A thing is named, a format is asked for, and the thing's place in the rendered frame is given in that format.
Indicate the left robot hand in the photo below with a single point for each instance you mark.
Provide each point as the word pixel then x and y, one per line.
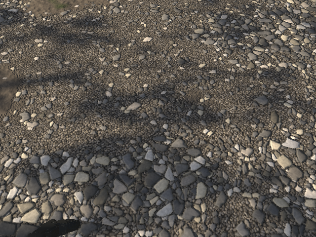
pixel 54 228

